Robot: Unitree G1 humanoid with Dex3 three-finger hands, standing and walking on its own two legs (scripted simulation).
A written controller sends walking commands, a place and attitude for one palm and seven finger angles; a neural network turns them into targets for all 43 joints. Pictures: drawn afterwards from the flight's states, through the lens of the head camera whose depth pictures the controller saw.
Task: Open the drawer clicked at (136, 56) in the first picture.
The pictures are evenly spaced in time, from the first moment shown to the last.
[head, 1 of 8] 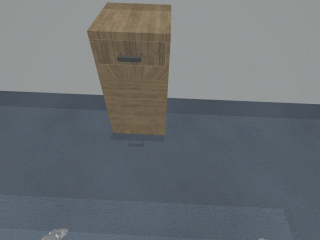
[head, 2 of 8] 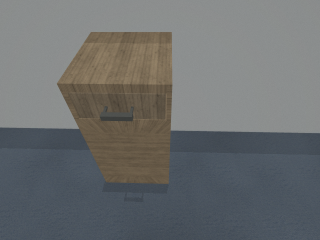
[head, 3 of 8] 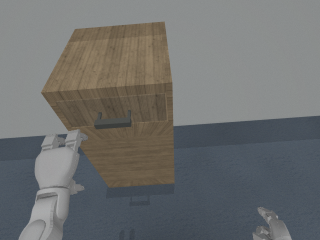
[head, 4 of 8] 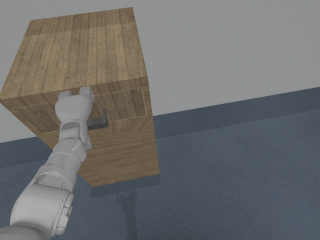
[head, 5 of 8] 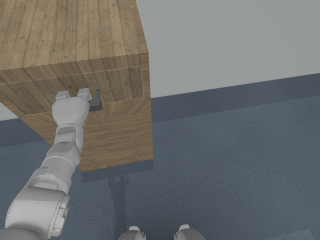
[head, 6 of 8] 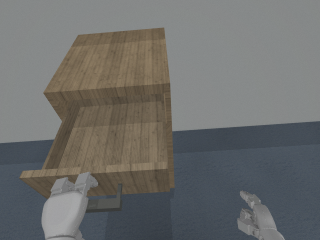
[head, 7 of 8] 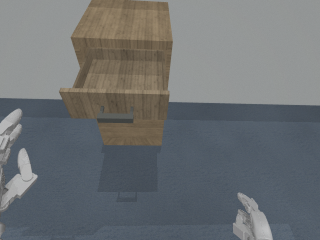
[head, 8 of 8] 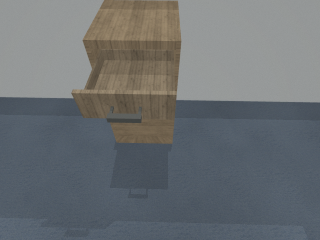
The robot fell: no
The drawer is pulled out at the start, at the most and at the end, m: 0.00 0.30 0.28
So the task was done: yes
